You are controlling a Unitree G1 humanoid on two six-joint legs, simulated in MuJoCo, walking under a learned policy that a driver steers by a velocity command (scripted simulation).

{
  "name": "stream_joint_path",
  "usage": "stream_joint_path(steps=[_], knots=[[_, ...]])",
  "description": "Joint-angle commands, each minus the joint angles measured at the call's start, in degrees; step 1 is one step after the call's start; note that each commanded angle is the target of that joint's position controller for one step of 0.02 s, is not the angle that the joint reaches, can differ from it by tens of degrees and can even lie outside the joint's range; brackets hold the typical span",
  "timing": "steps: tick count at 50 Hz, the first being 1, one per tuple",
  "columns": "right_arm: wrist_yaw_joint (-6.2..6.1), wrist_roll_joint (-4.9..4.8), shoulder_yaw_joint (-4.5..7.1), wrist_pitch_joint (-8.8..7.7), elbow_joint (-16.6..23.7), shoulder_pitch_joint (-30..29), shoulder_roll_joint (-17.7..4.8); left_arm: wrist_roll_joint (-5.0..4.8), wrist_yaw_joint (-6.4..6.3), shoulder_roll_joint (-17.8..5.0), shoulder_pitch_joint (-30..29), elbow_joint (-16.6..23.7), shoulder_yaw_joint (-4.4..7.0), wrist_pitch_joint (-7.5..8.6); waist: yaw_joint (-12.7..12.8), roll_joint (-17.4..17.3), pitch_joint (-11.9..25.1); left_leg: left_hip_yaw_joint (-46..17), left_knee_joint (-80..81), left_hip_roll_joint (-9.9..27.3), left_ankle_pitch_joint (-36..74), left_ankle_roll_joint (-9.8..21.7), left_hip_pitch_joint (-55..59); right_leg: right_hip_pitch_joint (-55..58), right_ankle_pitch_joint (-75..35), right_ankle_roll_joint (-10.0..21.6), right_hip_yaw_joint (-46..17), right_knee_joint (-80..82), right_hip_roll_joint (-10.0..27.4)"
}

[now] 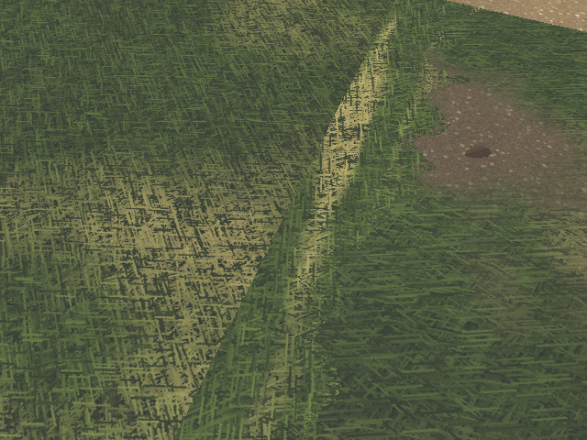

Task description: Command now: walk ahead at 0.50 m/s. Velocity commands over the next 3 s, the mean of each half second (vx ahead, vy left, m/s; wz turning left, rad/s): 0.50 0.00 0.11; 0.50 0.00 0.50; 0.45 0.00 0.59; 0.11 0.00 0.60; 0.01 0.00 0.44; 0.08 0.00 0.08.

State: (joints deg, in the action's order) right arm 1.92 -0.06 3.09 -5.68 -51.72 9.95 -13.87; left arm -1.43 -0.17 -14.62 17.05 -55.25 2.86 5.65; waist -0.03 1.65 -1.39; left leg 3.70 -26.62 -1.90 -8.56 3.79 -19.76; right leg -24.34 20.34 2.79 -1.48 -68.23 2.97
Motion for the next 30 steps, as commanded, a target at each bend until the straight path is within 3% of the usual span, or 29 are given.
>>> stream_joint_path(steps=[1, 4, 6, 10, 15, 18, 19, 20, 21, 22, 23, 24, 25, 26, 27, 29, 30], knots=[[0.21, 0.54, 0.67, -0.92, 1.38, 1.37, -4.42, 0.43, -0.61, -3.24, 2.29, 2.95, 1.40, -0.48, 1.04, -6.31, 3.40, -16.74, 17.33, 14.67, 4.58, 9.44, 8.59, -8.87, -5.49, 0.25, -2.44, 1.53, 5.76], [-0.71, 0.46, 1.27, -1.13, -0.23, 4.42, -7.07, 0.90, -0.91, -3.30, -1.58, 4.55, 1.73, -1.30, 1.07, -4.83, 0.85, -13.16, 19.67, 14.47, 9.62, 10.37, 8.20, -13.31, -11.42, -1.25, -1.90, 8.10, 6.34], [-1.45, 0.28, 1.29, -0.77, -1.04, 6.54, -7.46, 1.23, -0.84, -3.27, -6.00, 6.00, 1.85, -1.22, 0.01, -4.29, 0.01, -11.65, 20.03, 14.18, 11.58, 9.77, 10.44, -16.72, -17.28, -2.07, -1.68, 14.55, 6.27], [-2.13, -0.29, 1.16, -0.26, -2.26, 9.88, -7.91, 0.93, -0.01, -1.83, -13.73, 8.08, 1.27, -0.71, -2.35, -4.75, -1.34, -7.87, 20.46, 12.38, 10.79, 7.70, 12.52, -15.13, -26.67, -2.16, 0.31, 27.92, 4.20], [-2.33, -0.89, 1.40, 0.85, -4.91, 15.30, -8.23, 0.37, 1.46, -1.95, -22.30, 11.27, 0.68, -0.02, -5.02, -4.45, -4.09, -9.29, 17.25, 15.10, 10.35, 7.79, 20.39, -16.36, -23.68, -1.66, 0.81, 36.34, 2.29], [-2.78, -1.21, 2.04, 1.65, -5.00, 14.51, -9.47, 0.24, 2.24, -3.78, -21.00, 11.90, 1.11, 0.97, -2.71, -5.88, -3.10, -11.85, 12.68, 16.85, 14.60, 6.80, 22.75, -11.11, -18.33, -0.40, 0.45, 40.11, 0.82], [-2.80, -1.26, 2.27, 1.85, -4.64, 13.24, -10.11, 0.27, 2.19, -5.04, -17.89, 11.21, 1.65, 1.27, -0.70, -6.74, -1.29, -12.05, 9.66, 16.53, 20.17, 6.23, 22.08, -5.37, -16.84, 0.22, 1.46, 40.85, -0.56], [-2.76, -1.24, 2.10, 2.00, -4.11, 11.73, -9.72, 0.43, 1.90, -6.95, -11.05, 9.22, 2.75, 1.47, 3.04, -6.53, 2.72, -10.58, 2.50, 14.05, 27.65, 4.96, 20.27, 4.79, -17.03, 1.40, 2.81, 42.27, -2.17], [-2.62, -0.70, 1.32, 1.92, -3.02, 10.77, -7.65, 1.09, 1.34, -10.42, -0.15, 6.53, 4.12, 1.65, 7.40, -4.94, 10.70, -8.29, -10.85, 10.51, 24.37, 3.00, 12.03, 22.13, -18.78, 4.04, -0.67, 39.40, 1.84], [-2.39, -0.10, -0.29, 1.15, -1.55, 15.50, -1.67, 2.28, 0.76, -16.35, 8.42, 5.28, 5.56, 1.35, 7.26, 7.00, 20.92, -3.73, -33.37, 2.20, 1.98, -1.12, -9.11, 46.05, -16.12, 10.63, -20.84, 39.80, 17.11], [-2.12, -1.52, -0.70, 0.04, -2.29, 17.88, -1.04, 1.96, 0.94, -13.41, 9.51, 4.67, 4.63, 0.99, 6.78, 15.28, 27.08, -9.81, -45.25, -0.98, -24.97, -1.79, -18.97, 50.38, -9.08, 15.00, -39.07, 48.39, 23.18], [-2.18, -3.01, 1.04, -0.35, -1.73, 13.61, -7.21, 1.59, 0.79, -8.96, 5.03, 5.58, 3.30, 0.96, 6.53, 9.53, 18.15, -12.08, -50.01, 2.80, -22.40, -1.13, -23.56, 42.92, -5.16, 11.94, -32.18, 49.86, 20.94], [-2.39, -3.09, 1.30, -0.27, -0.59, 9.60, -7.78, 1.38, 0.63, -6.50, 0.31, 6.53, 2.52, 0.92, 5.26, 6.44, 11.58, -10.13, -49.49, 5.87, -17.16, -0.60, -24.15, 34.22, -5.86, 9.45, -23.50, 51.23, 18.98], [-2.69, -2.56, 1.50, 0.19, -0.33, 7.69, -6.84, 1.49, 0.81, -4.73, -3.65, 6.65, 1.92, 0.99, 3.49, 3.11, 6.96, -9.44, -46.50, 7.88, -12.92, -0.65, -21.55, 25.55, -8.26, 8.12, -17.43, 53.99, 16.57], [-2.88, -2.08, 2.04, 1.05, -0.50, 7.97, -6.03, 1.83, 0.95, -3.25, -6.10, 6.58, 1.51, 1.22, 1.56, 3.88, 4.20, -9.75, -43.46, 9.54, -10.02, -0.50, -18.64, 19.90, -10.08, 6.93, -12.14, 56.36, 14.29], [-2.71, -2.09, 1.95, 2.70, -0.52, 9.87, -2.94, 2.21, 0.97, -3.21, -7.20, 5.76, 1.71, 1.44, -0.48, 4.58, 2.19, -9.30, -41.61, 10.45, -7.42, -0.58, -14.76, 14.18, -13.29, 6.87, -6.12, 59.45, 13.01], [-2.75, -2.06, 2.06, 3.28, 0.05, 9.43, -2.57, 2.25, 0.78, -3.91, -6.96, 5.31, 1.95, 1.60, -0.92, 3.90, 1.23, -9.28, -40.89, 10.55, -5.87, -0.77, -15.58, 13.36, -15.69, 7.24, -3.61, 60.36, 12.91]])
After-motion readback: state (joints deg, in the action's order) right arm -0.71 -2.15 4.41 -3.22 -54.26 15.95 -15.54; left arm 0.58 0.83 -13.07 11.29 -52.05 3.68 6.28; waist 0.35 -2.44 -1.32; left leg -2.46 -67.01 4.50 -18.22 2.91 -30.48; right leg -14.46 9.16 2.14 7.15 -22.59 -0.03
